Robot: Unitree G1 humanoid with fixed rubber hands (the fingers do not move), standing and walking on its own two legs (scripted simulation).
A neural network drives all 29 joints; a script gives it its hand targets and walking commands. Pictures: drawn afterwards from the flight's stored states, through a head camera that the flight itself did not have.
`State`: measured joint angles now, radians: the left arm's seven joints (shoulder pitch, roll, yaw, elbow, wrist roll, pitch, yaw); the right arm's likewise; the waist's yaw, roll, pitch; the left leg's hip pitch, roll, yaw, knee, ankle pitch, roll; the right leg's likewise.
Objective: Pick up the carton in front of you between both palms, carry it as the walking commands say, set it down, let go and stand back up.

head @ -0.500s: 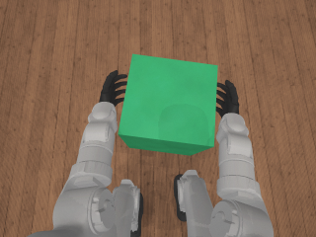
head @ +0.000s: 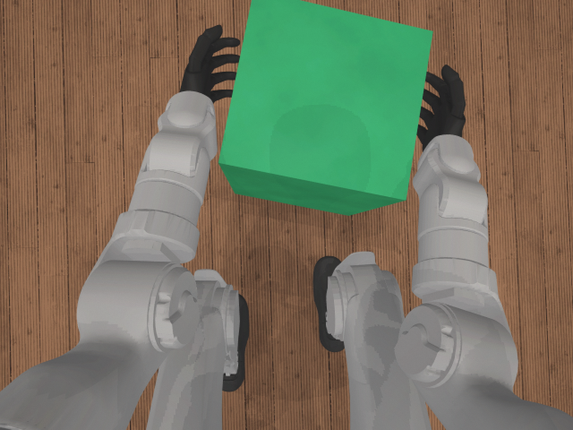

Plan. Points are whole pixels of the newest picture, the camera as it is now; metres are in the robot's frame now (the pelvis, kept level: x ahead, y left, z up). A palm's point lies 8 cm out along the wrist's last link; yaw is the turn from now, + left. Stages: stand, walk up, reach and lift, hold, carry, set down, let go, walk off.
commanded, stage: set down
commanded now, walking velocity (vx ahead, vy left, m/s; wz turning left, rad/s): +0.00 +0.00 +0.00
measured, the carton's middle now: (312, 129) +0.50 -0.08 -0.20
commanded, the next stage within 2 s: none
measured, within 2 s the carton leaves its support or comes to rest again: rests again in 1.52 s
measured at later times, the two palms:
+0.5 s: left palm (233, 111) +0.55 +0.03 -0.24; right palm (426, 138) +0.48 -0.26 -0.22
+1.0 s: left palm (229, 114) +0.54 +0.04 -0.25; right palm (421, 139) +0.48 -0.26 -0.23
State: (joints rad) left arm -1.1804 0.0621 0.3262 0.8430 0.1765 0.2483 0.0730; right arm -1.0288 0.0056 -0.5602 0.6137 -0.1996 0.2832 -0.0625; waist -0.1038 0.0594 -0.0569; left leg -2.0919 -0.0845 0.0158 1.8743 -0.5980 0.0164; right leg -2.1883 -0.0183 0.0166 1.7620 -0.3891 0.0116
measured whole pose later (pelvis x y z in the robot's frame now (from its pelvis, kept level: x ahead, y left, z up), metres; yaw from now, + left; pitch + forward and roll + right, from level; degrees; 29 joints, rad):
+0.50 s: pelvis +0.00 +0.00 -0.08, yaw -1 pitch +45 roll -1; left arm -1.35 0.17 0.15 0.96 0.09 0.22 0.14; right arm -1.21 -0.16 -0.46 0.81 0.00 0.23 -0.05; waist -0.17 0.01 0.13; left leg -2.28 -0.08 0.02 2.15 -0.66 0.02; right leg -2.38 0.01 0.02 2.01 -0.42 0.04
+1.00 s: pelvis -0.01 +0.00 -0.09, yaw +0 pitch +43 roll -2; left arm -1.44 0.17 0.20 1.08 0.16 0.20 0.07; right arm -1.29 -0.21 -0.53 0.97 -0.07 0.18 0.00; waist -0.16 0.01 0.19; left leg -2.30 -0.12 0.01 2.19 -0.63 0.02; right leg -2.38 -0.01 0.02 2.05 -0.41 0.04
